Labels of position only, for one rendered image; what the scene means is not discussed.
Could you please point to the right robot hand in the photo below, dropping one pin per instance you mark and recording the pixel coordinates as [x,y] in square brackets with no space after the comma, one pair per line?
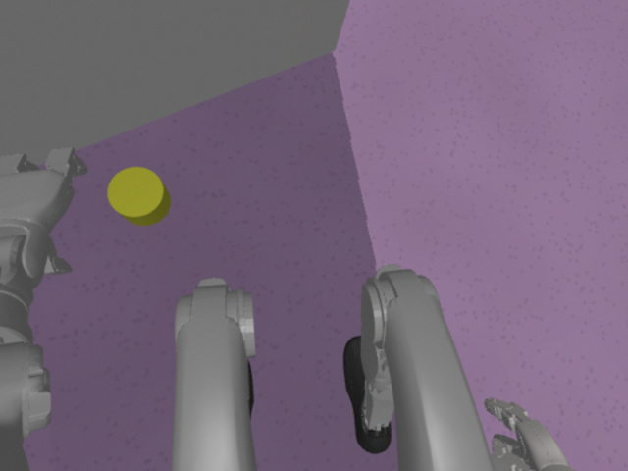
[535,448]

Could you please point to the left robot arm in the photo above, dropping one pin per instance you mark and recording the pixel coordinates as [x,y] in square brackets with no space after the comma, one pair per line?
[25,397]

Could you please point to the left robot hand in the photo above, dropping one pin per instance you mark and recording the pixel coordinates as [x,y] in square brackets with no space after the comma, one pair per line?
[40,196]

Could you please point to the right robot foot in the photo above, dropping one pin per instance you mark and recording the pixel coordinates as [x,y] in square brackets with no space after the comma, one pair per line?
[369,440]

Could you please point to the tin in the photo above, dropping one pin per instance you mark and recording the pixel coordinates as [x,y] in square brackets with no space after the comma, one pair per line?
[139,196]

